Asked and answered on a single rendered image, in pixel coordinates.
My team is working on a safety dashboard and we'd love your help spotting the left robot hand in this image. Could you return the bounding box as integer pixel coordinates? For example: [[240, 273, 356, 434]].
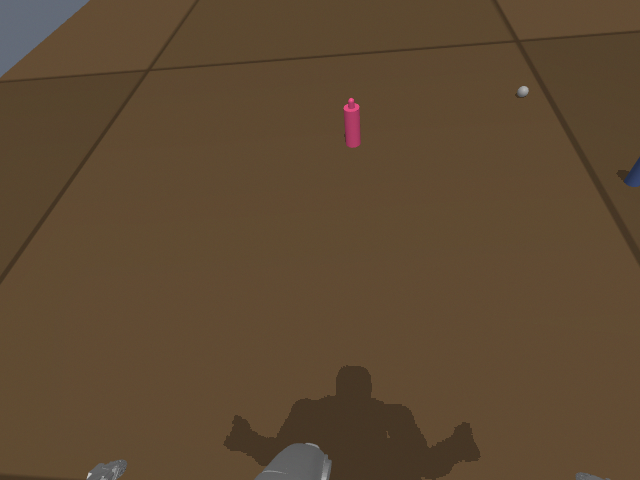
[[86, 460, 127, 480]]

